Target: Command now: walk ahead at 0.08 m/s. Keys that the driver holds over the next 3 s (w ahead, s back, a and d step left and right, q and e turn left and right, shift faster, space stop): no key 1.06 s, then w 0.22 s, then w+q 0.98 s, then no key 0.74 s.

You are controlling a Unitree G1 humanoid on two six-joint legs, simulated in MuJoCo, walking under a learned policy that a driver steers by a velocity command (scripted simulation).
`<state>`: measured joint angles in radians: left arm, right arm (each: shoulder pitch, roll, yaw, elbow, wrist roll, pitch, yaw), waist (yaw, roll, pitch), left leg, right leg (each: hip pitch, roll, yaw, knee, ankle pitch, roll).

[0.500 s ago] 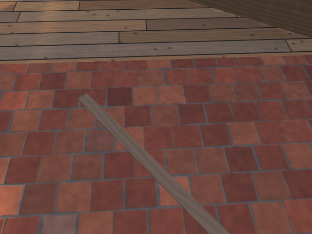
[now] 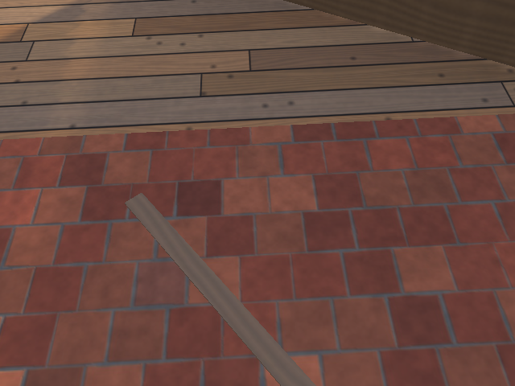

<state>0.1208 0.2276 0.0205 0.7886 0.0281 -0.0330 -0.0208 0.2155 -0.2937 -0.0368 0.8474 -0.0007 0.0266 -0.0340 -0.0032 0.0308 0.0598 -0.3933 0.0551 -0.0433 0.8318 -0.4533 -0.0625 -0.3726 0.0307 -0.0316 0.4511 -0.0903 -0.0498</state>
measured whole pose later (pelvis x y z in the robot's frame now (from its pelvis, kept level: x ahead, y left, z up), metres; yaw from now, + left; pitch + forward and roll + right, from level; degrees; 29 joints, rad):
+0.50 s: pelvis +0.07 +0.03 +0.00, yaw +0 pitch -1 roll +0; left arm 0.14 0.24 0.04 0.99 0.00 0.01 0.02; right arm 0.21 -0.23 -0.02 0.97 0.00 -0.01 -0.03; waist 0.00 0.00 0.04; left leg -0.16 0.02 0.00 0.51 -0.32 -0.01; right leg -0.24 -0.01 -0.01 0.49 -0.23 0.01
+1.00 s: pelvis +0.07 +0.03 +0.01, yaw -1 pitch -2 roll +0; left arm 0.15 0.23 0.04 1.11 0.00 0.02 0.04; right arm 0.24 -0.22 -0.01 1.07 -0.01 -0.01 -0.04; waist 0.00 0.00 0.04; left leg -0.13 0.01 0.01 0.47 -0.30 0.00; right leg -0.23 -0.02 0.00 0.47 -0.22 0.02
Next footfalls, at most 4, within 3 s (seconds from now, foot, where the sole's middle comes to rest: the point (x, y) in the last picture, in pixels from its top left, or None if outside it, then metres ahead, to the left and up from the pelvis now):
0.08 left None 0.08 0.15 -0.77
1.78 left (216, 379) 0.48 0.16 -0.77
2.28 right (244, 258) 0.82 0.09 -0.77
2.68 left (159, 286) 0.73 0.33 -0.77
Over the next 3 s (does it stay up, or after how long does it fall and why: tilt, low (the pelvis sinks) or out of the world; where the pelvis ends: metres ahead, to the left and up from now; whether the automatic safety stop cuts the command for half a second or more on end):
stays up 0.75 0.21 0.00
